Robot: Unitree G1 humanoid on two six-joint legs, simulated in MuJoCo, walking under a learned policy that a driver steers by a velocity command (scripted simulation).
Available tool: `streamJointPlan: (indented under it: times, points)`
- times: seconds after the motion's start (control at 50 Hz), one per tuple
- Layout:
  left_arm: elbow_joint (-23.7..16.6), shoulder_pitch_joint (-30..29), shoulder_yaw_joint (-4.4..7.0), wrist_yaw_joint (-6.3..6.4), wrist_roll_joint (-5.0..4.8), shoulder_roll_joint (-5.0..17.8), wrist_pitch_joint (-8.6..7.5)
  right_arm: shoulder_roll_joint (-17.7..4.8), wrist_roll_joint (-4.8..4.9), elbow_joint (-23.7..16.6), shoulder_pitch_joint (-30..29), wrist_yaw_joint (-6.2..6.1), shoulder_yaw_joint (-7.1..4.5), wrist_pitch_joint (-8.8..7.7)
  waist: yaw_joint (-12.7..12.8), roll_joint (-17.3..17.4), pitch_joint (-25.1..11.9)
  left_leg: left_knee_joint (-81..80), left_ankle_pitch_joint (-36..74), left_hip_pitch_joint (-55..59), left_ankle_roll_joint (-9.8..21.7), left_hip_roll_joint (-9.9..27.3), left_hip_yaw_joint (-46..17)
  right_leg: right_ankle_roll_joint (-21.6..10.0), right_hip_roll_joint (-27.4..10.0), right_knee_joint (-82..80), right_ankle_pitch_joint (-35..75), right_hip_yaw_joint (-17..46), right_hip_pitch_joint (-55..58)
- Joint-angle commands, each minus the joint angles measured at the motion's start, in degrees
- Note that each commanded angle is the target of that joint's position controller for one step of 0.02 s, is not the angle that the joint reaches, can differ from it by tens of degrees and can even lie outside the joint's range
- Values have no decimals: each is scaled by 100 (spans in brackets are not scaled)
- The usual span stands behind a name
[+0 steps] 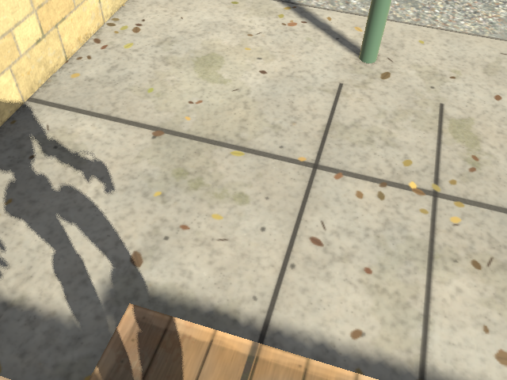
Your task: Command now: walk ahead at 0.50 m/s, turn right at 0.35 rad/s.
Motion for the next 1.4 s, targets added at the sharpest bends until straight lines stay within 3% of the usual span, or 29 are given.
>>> streamJointPlan:
  times: [0.02,0.04,0.08,0.1,0.14,0.22,0.36,0.42,0.44,0.46,0.48,0.5,0.52,0.54,0.56,0.64,0.74,0.76,0.82,0.9,0.92,0.96,1.0,1.02,1.12,1.16,1.26,1.34,1.4]
  points:
    - [-781,-693,147,-97,-314,595,-183,-1586,20,902,3351,36,-511,207,-1738,597,-371,-168,-344,4241,1526,2058,-2427,-286,-109,3102,1013,-204,-5552]
    - [-766,-774,131,59,-244,619,-229,-866,-89,644,2622,-45,-306,179,-1501,-232,70,-514,-959,2829,1285,1756,-1738,-423,-416,2071,2105,121,-4974]
    - [-844,-599,100,299,-170,262,-170,-183,-269,619,2245,-114,-105,35,-740,-203,471,-820,341,558,1396,2119,-1646,-569,-955,1312,3134,457,-3497]
    - [-926,-670,27,308,18,-37,-139,456,-157,420,1591,-310,95,-176,-397,-351,572,-1057,718,-89,1142,1573,-989,-699,-1227,-295,4157,601,-3023]
    - [-910,-812,123,170,-3,75,-119,279,72,389,1547,-514,55,-417,-474,-71,367,-1283,1700,-270,1240,1167,-58,-561,-1036,-1904,4765,187,-2346]
    - [-1288,-1220,161,-29,-27,215,-146,-491,-260,447,1778,-506,-144,-391,-375,-8,-12,-439,4170,-77,1284,1258,503,-124,-874,-2181,5305,-72,-1576]
    - [-2422,-2697,286,294,92,454,31,-575,-32,461,2838,-913,-448,-299,-1105,85,112,738,4232,2082,1012,1812,322,10,-877,-2607,3779,-415,-3432]
    - [-2370,-2239,571,293,16,857,-33,-1338,-45,-197,1732,-817,-706,-387,-573,435,-122,1211,4605,-98,462,1245,1070,-119,-22,-2844,3347,-1510,-208]
    - [-2096,-1391,811,388,-105,1319,-155,-1725,-46,-447,1038,-739,-865,-442,24,4,-272,2241,4003,-808,264,1034,1182,-275,374,-3554,3892,-1622,1024]
    - [-1735,-469,1014,622,-100,1897,-343,-1544,-48,-727,673,-574,-857,-448,520,-1098,-655,4184,1464,-1750,-110,417,1196,-978,269,-4692,6728,-1059,2374]
    - [-1784,-66,919,777,9,2136,-374,-543,91,-1162,982,-342,-642,-464,63,-1968,-2186,6424,-4063,-2736,-507,-504,658,-2944,-1744,-5406,9046,2174,3634]
    - [-1484,251,926,682,183,1969,-576,-551,561,-1585,58,-236,-571,-366,388,-433,-1195,6148,-4138,-3478,-325,-364,-617,-2742,-2218,-5649,9749,2436,2947]
    - [-1518,-343,833,526,-60,1621,-727,-486,684,-1958,-315,-341,-568,-302,121,-613,-293,5564,-3905,-3856,-373,-330,-962,-2521,-2367,-5644,8505,2572,1840]
    - [-1618,-1100,711,398,-341,1239,-663,-700,517,-1877,-119,-462,-647,-170,-379,-586,-274,5145,-3592,-3530,-356,-151,-1020,-2327,-2192,-5569,7667,2306,1129]
    - [-1711,-1697,629,324,-384,1116,-529,-632,266,-1751,233,-574,-589,-40,-667,-374,-313,4954,-3106,-3050,-419,-73,-974,-2128,-1989,-5341,7773,1745,393]
    - [-2517,-2877,426,285,42,1284,-314,-440,11,-1299,1639,-435,-365,164,-1452,-310,-533,4796,660,-648,-490,-457,-327,-1390,-705,-5432,6720,408,-2718]
    - [-1650,-326,199,619,-1,834,-407,-337,-162,-2026,-527,-415,-120,234,27,-547,-343,2982,420,-3803,-747,48,-1273,-1539,-1294,-3972,3945,2368,259]
    - [-1831,-538,137,651,-92,662,-339,-217,-164,-1975,-682,-310,-13,264,150,-259,-227,1525,1230,-3346,-688,33,-1145,-1406,-993,-4007,2624,2153,-287]
    - [-2095,-1358,232,434,62,1470,-95,-386,131,-1768,-16,-163,-38,360,-311,-749,152,847,2475,-292,-581,-231,-571,-1461,-651,-4354,385,2099,-3244]
    - [-2016,-1164,102,340,-100,1470,-4,-831,392,-1562,798,-361,-278,267,-624,-814,31,-1129,2460,1346,-125,-178,-457,-1018,-514,-3177,1058,2681,-2818]
    - [-1947,-1015,78,241,-15,1501,17,-1140,389,-1420,1336,-473,-486,237,-912,-609,-187,-876,2319,2318,286,-78,-266,-638,-319,-2405,1346,2442,-3218]
    - [-2078,236,-90,219,-135,543,11,-1892,243,-1457,1622,-291,-690,171,-477,1366,-1936,935,5483,4362,2321,1983,-1760,429,773,2333,-291,153,-5375]
    - [-2567,-842,-88,556,-9,618,264,-1425,66,-1337,1405,-91,-541,100,-741,568,-953,-278,465,2780,1958,2429,-3329,792,462,3959,1209,526,-6551]
    - [-2654,-1212,-117,713,-74,662,248,-979,93,-1407,1184,-77,-362,50,-720,135,-615,-624,-802,1983,1642,1964,-2651,720,274,3812,1908,531,-6338]
    - [-2774,-936,-236,488,-158,455,504,-714,73,-1104,1789,-384,-195,-56,-704,71,-187,-1114,-803,562,1457,1226,-1688,613,-11,3954,2656,93,-5382]
    - [-2781,-923,-236,303,-186,468,566,-739,41,-1085,1474,-311,-95,-82,-579,-64,-253,-1063,-290,263,1302,999,-1305,785,-150,3700,3133,-7,-4893]
    - [-3166,-1550,-264,-34,-318,678,349,-1050,356,-1302,974,-116,31,-120,-613,136,-261,-1123,-928,-17,597,854,-1118,1037,-509,1395,1401,-138,-3470]
    - [-3307,-1805,-297,-26,-299,620,262,-1041,607,-1070,1518,-81,-50,-19,-882,229,-431,-1270,-745,1025,921,1430,-1836,551,-339,-926,698,-93,-3020]
    - [-3446,-2266,-246,101,-284,681,254,-1103,379,-1023,1766,-293,-188,68,-1020,188,-635,-1296,-145,1412,874,1332,-1384,-382,-226,-1663,1206,10,-2700]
